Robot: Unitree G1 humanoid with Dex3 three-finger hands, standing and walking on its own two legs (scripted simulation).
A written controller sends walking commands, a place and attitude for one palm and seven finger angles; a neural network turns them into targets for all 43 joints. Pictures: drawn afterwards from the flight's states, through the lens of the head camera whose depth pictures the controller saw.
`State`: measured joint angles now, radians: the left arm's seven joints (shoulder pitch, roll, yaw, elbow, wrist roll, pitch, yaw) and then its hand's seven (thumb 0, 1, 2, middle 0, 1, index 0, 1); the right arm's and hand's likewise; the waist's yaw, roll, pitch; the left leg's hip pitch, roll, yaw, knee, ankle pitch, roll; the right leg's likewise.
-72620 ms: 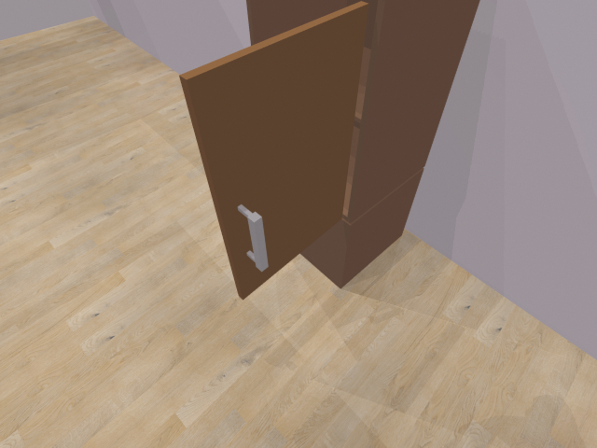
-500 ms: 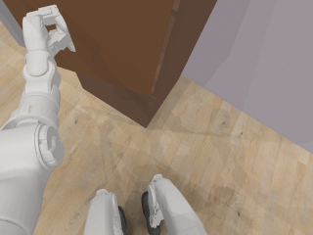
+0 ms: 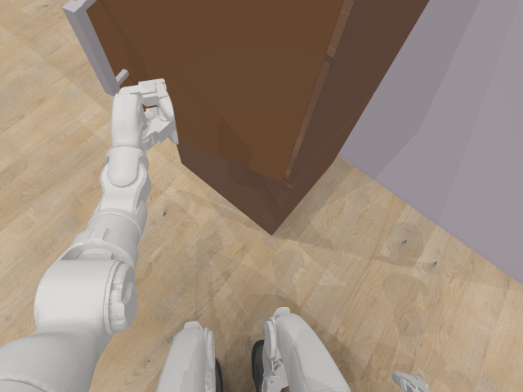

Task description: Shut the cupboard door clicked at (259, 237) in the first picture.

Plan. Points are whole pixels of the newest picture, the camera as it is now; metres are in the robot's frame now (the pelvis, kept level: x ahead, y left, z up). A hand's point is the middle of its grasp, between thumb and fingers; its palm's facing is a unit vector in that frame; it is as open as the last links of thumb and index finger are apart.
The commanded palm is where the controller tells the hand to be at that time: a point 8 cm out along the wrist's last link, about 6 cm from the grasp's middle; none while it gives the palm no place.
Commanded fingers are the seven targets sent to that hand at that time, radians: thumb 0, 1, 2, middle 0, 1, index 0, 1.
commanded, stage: draw the hand back to the body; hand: left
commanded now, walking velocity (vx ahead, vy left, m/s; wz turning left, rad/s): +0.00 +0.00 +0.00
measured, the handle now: (102, 47) +0.67 +0.20 +0.03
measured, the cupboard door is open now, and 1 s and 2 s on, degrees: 15 15 15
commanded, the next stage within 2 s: step back with the hand held close in 1.66 s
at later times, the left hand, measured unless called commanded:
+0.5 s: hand (90, 141) +0.41 +0.15 +0.14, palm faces +0.01 -1.00 -0.03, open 3.1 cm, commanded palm +0.37 +0.21 +0.14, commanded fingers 0.00 0.90 0.90 -1.25 -1.44 -1.25 -1.44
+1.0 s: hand out of the picture +0.30 +0.24 +0.24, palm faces +0.28 -0.92 -0.27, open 4.0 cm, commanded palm +0.25 +0.29 +0.26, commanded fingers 0.00 0.90 0.90 -0.56 -0.69 -0.56 -0.69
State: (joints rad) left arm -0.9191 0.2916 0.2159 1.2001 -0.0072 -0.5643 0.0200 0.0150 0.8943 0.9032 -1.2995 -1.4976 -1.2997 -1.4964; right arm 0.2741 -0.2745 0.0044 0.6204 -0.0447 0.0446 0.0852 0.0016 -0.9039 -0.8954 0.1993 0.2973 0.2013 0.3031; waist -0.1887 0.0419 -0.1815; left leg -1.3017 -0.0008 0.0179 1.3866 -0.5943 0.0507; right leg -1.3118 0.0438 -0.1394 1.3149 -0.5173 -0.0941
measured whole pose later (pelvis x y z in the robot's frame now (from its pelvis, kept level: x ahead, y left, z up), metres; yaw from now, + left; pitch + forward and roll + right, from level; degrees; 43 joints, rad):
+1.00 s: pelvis +0.05 +0.03 +0.14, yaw +1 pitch +0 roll -1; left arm 0.23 0.30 0.12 -0.09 -0.09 -0.05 0.09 0.01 0.89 0.90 -0.82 -0.97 -0.82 -0.97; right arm 0.19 -0.20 0.07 0.52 0.04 0.01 -0.07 0.01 -0.90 -0.90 0.20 0.30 0.20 0.30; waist 0.04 0.06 -0.05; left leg -0.21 -0.05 0.03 0.54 -0.34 0.07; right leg -0.23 0.04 -0.06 0.50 -0.28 -0.04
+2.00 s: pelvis +0.04 +0.02 +0.14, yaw +0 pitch +0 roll -1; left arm 0.53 0.33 0.35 -0.39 -0.05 -0.13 0.15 0.01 0.89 0.90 -0.21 -0.30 -0.21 -0.30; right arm 0.22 -0.25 -0.01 0.58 0.01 0.00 -0.07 0.01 -0.90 -0.90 0.20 0.30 0.21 0.30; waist 0.00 0.07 -0.03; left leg -0.23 -0.03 0.04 0.53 -0.31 0.06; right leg -0.24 0.06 -0.05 0.46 -0.23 -0.05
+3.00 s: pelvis -0.10 +0.06 +0.14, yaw +0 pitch +5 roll -7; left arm 0.48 0.41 0.46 -0.55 -0.05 -0.23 0.16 0.01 0.88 0.90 -0.21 -0.30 -0.21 -0.30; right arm 0.17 -0.17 0.01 0.62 -0.02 -0.09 -0.05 0.01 -0.90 -0.90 0.20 0.30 0.21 0.30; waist 0.04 -0.01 -0.09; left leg -0.50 0.06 0.11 0.42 -0.03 0.11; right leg -0.23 0.09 -0.01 0.89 -0.50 0.01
